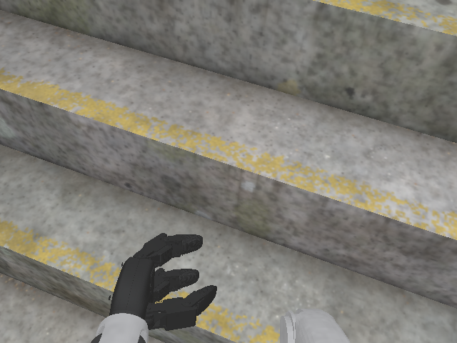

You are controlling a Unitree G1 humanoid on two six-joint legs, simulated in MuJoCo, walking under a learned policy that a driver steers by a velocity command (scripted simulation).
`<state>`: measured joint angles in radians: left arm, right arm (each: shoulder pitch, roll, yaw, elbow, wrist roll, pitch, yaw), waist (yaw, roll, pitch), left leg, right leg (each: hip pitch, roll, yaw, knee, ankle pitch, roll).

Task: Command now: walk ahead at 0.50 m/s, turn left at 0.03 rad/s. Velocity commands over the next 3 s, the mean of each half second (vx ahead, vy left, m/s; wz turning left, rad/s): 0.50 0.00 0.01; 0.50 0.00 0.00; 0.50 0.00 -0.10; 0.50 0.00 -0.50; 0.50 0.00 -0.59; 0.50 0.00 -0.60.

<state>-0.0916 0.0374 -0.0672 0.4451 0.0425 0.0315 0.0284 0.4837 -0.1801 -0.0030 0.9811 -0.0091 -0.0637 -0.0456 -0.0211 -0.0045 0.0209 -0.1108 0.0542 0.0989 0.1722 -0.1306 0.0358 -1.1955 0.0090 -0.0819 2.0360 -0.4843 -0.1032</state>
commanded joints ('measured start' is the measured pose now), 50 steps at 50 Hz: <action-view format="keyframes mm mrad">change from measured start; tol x32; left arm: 1 30 12 -20 -45 -40 -1 0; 17 400 195 118 528 -32 -115 2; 36 641 49 128 385 -63 -137 -18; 50 -83 -35 -6 99 -49 -21 13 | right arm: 1 -73 -198 -48 -105 28 16 -35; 28 -424 26 -24 -387 -30 55 73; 36 155 -169 -64 -133 -36 21 41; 50 99 17 18 89 11 -69 24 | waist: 1 59 136 -176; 7 196 -294 -387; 11 -100 0 70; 31 -53 -210 -87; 36 22 410 -236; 50 25 53 124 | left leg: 1 -68 157 -16 -149 798 235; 4 16 212 -66 269 1707 203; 7 -478 -110 -206 1172 148 154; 9 -799 -186 -366 1827 1 87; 13 -876 -156 -246 1859 -32 35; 27 -930 81 -72 1281 24 12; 33 -14 -78 137 319 -41 63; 36 207 354 -682 45 88 33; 38 -39 344 -675 -42 -581 65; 50 -232 151 -98 -118 189 30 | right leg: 1 575 38 -92 -604 -313 -12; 4 963 133 21 -705 -195 -66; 7 881 -191 1135 -1673 -866 -232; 13 528 -145 443 -1519 -268 -55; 30 883 -242 200 -1882 87 -81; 34 848 -115 45 -1095 529 -71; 39 43 -40 113 276 364 41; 45 -249 21 155 573 311 -65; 50 -105 -15 -88 97 309 -56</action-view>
